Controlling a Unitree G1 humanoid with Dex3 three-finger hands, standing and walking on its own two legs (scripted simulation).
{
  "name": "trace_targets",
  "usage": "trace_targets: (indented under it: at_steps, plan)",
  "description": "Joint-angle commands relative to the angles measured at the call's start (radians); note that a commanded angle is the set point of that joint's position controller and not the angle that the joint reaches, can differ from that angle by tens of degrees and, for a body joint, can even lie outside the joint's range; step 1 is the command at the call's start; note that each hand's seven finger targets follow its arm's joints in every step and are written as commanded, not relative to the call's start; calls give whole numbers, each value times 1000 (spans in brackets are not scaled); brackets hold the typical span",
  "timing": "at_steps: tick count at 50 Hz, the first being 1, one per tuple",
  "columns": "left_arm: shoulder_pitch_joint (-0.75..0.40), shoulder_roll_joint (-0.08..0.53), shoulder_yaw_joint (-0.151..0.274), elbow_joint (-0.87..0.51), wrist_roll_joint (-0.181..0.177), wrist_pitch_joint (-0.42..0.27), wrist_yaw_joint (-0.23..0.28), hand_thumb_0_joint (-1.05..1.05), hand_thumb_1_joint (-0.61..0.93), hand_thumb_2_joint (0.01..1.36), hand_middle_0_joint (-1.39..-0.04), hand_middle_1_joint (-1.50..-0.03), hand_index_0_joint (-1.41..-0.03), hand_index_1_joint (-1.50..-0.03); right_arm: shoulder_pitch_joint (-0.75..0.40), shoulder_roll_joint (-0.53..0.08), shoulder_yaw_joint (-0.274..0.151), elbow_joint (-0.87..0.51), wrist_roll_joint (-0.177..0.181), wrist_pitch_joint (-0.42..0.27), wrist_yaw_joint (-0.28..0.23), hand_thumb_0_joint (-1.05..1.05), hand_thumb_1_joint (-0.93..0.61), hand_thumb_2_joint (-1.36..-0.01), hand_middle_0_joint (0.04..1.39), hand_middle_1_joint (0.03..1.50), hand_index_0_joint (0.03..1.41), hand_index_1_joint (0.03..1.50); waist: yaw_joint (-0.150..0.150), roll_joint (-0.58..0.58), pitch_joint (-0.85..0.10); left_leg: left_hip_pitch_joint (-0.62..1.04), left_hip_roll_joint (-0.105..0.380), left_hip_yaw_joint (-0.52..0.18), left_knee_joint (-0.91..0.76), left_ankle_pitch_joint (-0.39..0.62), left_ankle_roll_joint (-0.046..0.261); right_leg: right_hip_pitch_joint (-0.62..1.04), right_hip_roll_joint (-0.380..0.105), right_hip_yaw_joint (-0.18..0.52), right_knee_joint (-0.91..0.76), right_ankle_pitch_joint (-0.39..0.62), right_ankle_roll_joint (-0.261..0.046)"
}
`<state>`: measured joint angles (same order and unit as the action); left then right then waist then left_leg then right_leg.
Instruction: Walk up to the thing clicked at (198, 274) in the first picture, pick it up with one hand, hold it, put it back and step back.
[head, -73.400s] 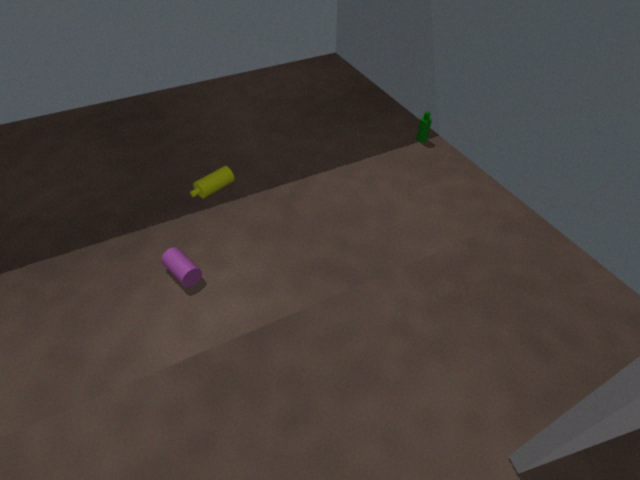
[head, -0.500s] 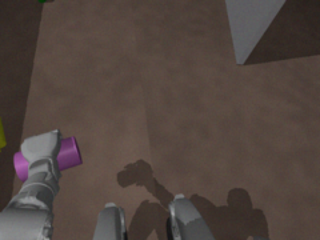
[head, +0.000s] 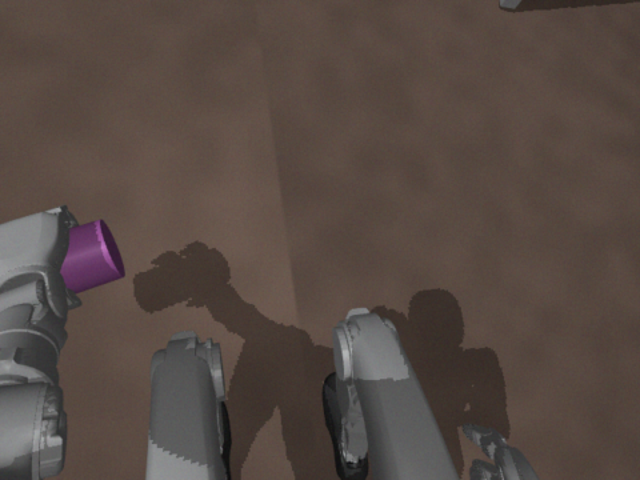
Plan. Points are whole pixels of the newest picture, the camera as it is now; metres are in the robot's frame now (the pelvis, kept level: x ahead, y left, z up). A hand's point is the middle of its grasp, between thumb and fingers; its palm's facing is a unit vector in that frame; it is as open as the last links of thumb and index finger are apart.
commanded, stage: crouch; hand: left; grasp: from above
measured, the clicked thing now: (54, 267) +0.41 +0.30 -0.19
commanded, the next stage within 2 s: lower in 0.66 s
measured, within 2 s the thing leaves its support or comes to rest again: neither
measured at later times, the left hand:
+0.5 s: hand (77, 270) +0.42 +0.29 -0.26, palm faces -0.44 -0.15 -0.89, open 11.0 cm
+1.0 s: hand (84, 271) +0.43 +0.30 -0.31, palm faces -0.46 -0.15 -0.87, open 11.0 cm
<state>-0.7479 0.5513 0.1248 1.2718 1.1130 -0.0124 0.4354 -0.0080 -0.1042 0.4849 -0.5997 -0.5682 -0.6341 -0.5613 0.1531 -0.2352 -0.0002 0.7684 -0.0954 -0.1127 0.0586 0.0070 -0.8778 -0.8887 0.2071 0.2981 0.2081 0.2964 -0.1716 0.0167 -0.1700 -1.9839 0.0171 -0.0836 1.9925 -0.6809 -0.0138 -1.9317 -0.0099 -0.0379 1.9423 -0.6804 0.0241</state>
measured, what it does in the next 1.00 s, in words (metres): lowers itself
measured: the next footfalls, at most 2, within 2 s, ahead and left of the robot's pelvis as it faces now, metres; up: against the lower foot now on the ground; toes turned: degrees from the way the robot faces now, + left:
none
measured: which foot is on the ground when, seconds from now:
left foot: down 0.00-1.00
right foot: down 0.00-1.00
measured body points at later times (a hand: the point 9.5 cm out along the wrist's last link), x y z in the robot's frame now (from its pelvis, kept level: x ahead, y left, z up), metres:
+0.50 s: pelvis -0.01 +0.00 -0.08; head +0.23 +0.04 +0.30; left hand +0.44 +0.30 -0.21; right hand +0.03 -0.28 -0.19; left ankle +0.07 +0.12 -0.43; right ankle +0.07 -0.13 -0.43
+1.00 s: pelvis -0.01 +0.00 -0.12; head +0.24 +0.05 +0.24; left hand +0.45 +0.31 -0.26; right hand +0.02 -0.27 -0.23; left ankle +0.07 +0.12 -0.43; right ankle +0.07 -0.13 -0.43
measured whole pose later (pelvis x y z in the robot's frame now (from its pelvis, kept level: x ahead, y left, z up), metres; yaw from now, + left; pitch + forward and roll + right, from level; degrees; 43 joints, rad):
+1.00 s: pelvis -0.01 +0.00 -0.12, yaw -4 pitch +35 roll -8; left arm -0.96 0.76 0.20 1.55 1.17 -0.09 0.45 0.00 -0.13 0.48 -0.66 -0.49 -0.70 -0.48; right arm 0.13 -0.28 0.07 0.78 -0.15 -0.13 0.16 0.00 -0.90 -0.89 0.20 0.30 0.21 0.30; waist -0.23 -0.02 -0.02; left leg -2.30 0.01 -0.14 2.39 -0.70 -0.01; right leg -2.24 0.01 -0.06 2.30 -0.69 0.04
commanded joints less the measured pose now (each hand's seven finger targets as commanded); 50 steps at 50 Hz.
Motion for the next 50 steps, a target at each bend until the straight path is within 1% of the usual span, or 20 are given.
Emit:
trace_targets:
  at_steps: [1,5,8,9,14,20,21,23,25,29,31,32,33,36,38,40,44,46,47,50]
  plan:
    - [-408,297,31,-190,-11,13,65,0,623,858,-1014,-706,-1015,-706,226,-227,-79,-11,-11,-24,-7,0,-880,-894,200,299,200,299,-6,312,-737,662,-4,33,-191,343,11,231,15,-58,-169,297,-64]
    - [-413,296,17,-134,-12,19,47,0,660,874,-1036,-710,-1037,-710,214,-229,-75,-13,-15,-21,2,0,-878,-893,200,299,200,299,-12,282,-691,550,-9,49,-143,288,21,225,23,-59,-141,280,-62]
    - [-406,327,31,-110,-18,18,38,0,677,891,-1057,-716,-1055,-719,210,-228,-69,-18,-17,-19,10,0,-880,-893,201,299,200,299,-4,264,-683,504,-9,57,-111,282,24,242,28,-56,-119,286,-58]
    - [-404,359,50,-97,-13,18,37,0,697,878,-1069,-703,-1068,-704,210,-239,-68,-19,-16,-19,12,0,-879,-893,201,299,200,299,-3,249,-684,482,-11,55,-98,284,26,240,25,-59,-103,291,-57]
    - [-415,377,60,-51,2,6,32,0,672,829,-1048,-692,-1052,-688,200,-242,-60,-24,-17,-14,27,0,-882,-894,200,299,200,299,-7,273,-630,436,-10,47,-71,262,22,161,27,-67,-48,263,-63]
    - [-439,402,80,-17,16,-14,46,0,701,841,-1080,-696,-1080,-696,208,-252,-51,-23,-25,-14,48,0,-886,-895,200,299,200,299,-15,277,-647,406,-12,47,-18,249,24,120,29,-76,6,258,-61]
    - [-467,434,97,-22,19,-19,50,0,693,835,-1076,-681,-1074,-683,207,-260,-52,-16,-25,-14,49,0,-884,-895,201,299,200,299,-14,291,-634,387,-11,50,-12,233,24,103,27,-75,14,246,-62]
    - [-465,428,89,2,15,-26,50,0,691,818,-1072,-685,-1073,-684,210,-249,-44,-21,-33,-15,57,0,-887,-895,200,299,200,299,-24,267,-636,362,-13,55,9,210,29,122,32,-74,14,230,-59]
    - [-506,477,110,-12,24,-38,55,0,693,828,-1083,-662,-1077,-668,207,-255,-47,-14,-35,-14,60,0,-884,-894,201,300,200,300,-20,274,-641,320,-14,64,28,180,34,116,34,-71,24,208,-58]
    - [-503,471,105,3,24,-50,64,0,723,849,-1115,-661,-1105,-671,206,-244,-34,1,-43,-16,63,0,-886,-895,201,300,200,300,-22,273,-656,283,-15,72,58,158,34,122,39,-72,39,190,-56]
    - [-503,504,126,9,31,-51,71,0,730,853,-1110,-660,-1101,-669,205,-255,-39,4,-43,-16,63,0,-881,-893,201,300,200,300,-18,283,-647,283,-14,66,58,145,33,91,38,-81,58,173,-60]
    - [-493,484,112,28,29,-50,68,0,725,842,-1109,-663,-1101,-670,203,-243,-37,4,-43,-15,66,0,-886,-894,201,300,200,300,-17,290,-631,288,-13,66,65,141,32,78,38,-79,61,168,-62]
    - [-518,481,103,23,34,-53,65,0,729,843,-1112,-664,-1104,-671,207,-248,-34,8,-45,-15,67,0,-886,-894,201,300,200,300,-31,295,-629,283,-14,61,66,141,31,67,39,-85,67,168,-63]
    - [-521,502,111,34,38,-58,62,0,728,865,-1114,-670,-1102,-682,213,-257,-33,13,-47,-14,71,0,-885,-894,201,300,200,300,-30,284,-621,270,-12,60,90,159,34,69,41,-88,77,188,-60]
    - [-503,487,107,53,38,-55,63,0,729,913,-1134,-675,-1111,-698,214,-260,-27,18,-46,-13,74,0,-888,-896,201,300,200,300,-25,273,-626,259,-14,58,101,176,34,66,42,-91,90,208,-59]
    - [-508,488,111,72,42,-56,69,0,714,884,-1119,-674,-1103,-690,217,-272,-26,21,-49,-17,76,0,-886,-893,201,300,200,300,-37,278,-585,236,-14,57,104,166,34,39,40,-98,99,198,-58]
    - [-511,481,83,144,49,-69,57,0,650,834,-1086,-629,-1065,-651,209,-278,-12,17,-51,-19,85,0,-889,-895,201,300,200,300,-61,227,-508,161,-14,49,134,143,41,24,45,-105,114,184,-56]
    - [-489,482,82,155,49,-77,56,0,667,817,-1084,-648,-1072,-661,208,-277,-6,20,-54,-23,89,0,-889,-894,201,300,200,300,-47,241,-522,189,-13,47,147,173,38,29,45,-108,128,208,-56]
    - [-505,486,83,135,52,-83,57,0,685,844,-1100,-667,-1085,-681,211,-276,-2,19,-59,-25,94,0,-891,-895,201,300,200,300,-55,257,-542,197,-11,46,158,195,35,48,45,-110,139,227,-54]
    - [-507,500,100,114,56,-93,76,0,713,847,-1118,-681,-1106,-693,214,-285,-1,18,-61,-26,105,0,-893,-896,201,300,200,300,-49,300,-581,241,-10,41,171,243,28,45,46,-121,173,273,-56]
